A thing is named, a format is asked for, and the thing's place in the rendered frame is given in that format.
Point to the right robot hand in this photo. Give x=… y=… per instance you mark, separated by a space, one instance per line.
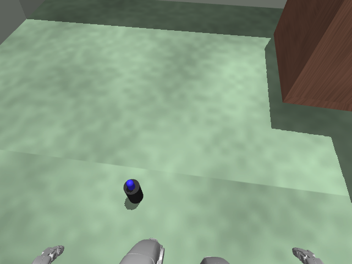
x=306 y=257

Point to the bottle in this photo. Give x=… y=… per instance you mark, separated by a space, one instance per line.
x=133 y=191

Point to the left robot hand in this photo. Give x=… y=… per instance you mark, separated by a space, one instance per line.
x=49 y=255

